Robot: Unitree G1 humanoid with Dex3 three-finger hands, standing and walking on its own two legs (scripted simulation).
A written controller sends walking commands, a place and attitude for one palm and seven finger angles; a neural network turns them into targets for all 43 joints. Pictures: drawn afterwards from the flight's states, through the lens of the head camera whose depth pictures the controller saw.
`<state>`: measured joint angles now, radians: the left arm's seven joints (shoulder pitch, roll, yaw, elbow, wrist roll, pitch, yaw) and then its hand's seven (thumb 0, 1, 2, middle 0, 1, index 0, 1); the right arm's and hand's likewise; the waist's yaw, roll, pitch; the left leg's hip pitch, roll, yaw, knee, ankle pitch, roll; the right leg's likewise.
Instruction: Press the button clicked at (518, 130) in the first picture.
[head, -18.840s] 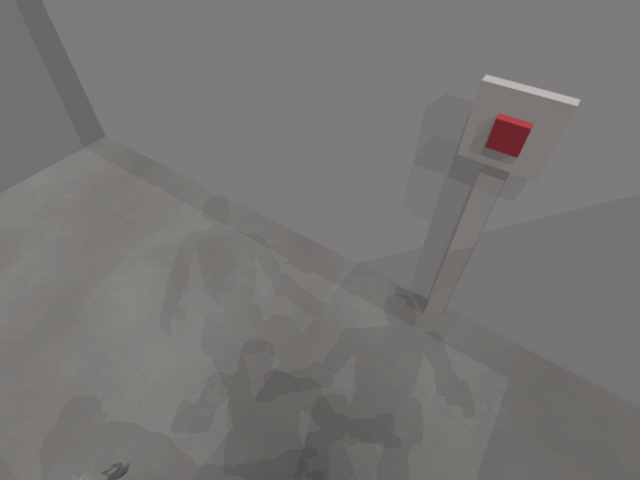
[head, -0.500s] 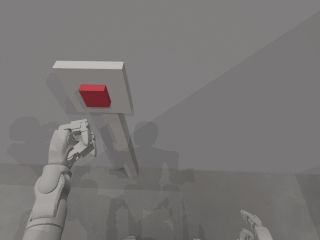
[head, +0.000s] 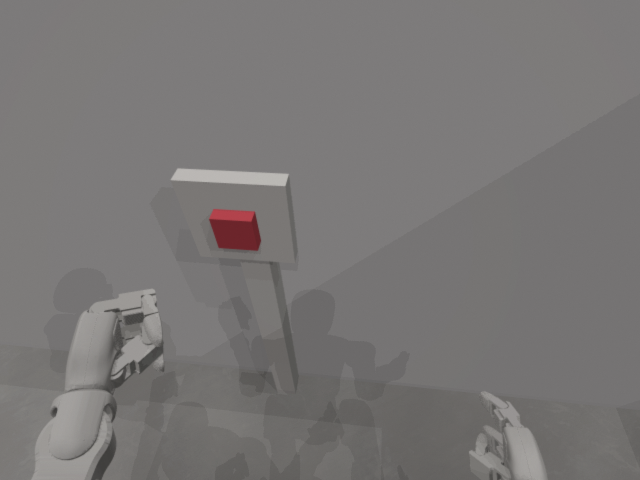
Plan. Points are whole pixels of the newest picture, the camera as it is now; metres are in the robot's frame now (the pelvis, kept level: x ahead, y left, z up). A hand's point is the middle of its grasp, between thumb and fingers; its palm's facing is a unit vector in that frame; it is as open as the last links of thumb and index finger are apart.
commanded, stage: draw the hand back to the body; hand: left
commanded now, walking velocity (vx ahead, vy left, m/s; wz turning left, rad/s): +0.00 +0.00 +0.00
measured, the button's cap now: (236, 228) +0.49 +0.19 +0.02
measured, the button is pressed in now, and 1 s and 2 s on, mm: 0 0 0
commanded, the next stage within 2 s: step back with the hand held close in 0.74 s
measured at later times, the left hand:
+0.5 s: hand (61, 349) +0.19 +0.24 +0.17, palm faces +0.40 -0.81 -0.42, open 3.1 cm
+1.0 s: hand (56, 359) +0.18 +0.25 +0.17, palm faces +0.38 -0.82 -0.43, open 3.1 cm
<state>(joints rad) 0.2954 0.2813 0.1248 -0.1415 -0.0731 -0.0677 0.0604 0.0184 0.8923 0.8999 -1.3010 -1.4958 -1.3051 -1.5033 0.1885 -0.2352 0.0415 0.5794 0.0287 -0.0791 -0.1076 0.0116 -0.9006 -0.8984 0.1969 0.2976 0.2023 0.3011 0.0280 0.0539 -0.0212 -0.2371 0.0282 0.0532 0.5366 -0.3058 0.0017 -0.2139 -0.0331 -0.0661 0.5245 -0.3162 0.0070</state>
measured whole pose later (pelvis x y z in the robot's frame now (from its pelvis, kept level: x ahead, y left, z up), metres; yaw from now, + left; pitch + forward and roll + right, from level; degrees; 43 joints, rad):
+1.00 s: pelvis -0.01 +0.01 +0.01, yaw -1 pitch -1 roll -1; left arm 0.55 0.32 0.34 -0.48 -0.04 -0.12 0.10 0.02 0.89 0.90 -1.31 -1.50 -1.31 -1.50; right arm 0.18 -0.22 0.02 0.60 -0.01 -0.06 -0.08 0.01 -0.90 -0.90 0.20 0.30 0.20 0.30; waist 0.03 0.06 0.00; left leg -0.17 0.04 0.06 0.44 -0.24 0.01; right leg -0.12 -0.01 -0.06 0.36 -0.21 0.01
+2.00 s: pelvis -0.12 +0.04 -0.01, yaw +1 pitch +1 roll -3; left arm 0.58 0.40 0.40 -0.65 -0.01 -0.28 0.15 0.01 0.88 0.90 -1.31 -1.50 -1.31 -1.50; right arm 0.16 -0.21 -0.02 0.59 -0.01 -0.07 -0.09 0.01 -0.90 -0.90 0.20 0.30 0.21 0.30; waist -0.02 -0.01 0.06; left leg -0.49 0.00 0.02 0.63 -0.15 0.07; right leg -0.45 0.03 0.04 0.67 -0.27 0.04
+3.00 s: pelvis -0.22 +0.05 +0.00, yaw -3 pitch +0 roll -3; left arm 0.66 0.39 0.35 -0.59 -0.04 -0.20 0.14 0.01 0.88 0.90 -1.31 -1.50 -1.31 -1.50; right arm 0.22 -0.20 0.02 0.62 -0.01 -0.10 -0.08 0.01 -0.90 -0.90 0.20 0.30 0.21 0.30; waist 0.00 0.03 -0.05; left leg -0.36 -0.01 -0.02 0.56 -0.21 0.01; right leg -0.21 0.04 -0.03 0.45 -0.25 -0.01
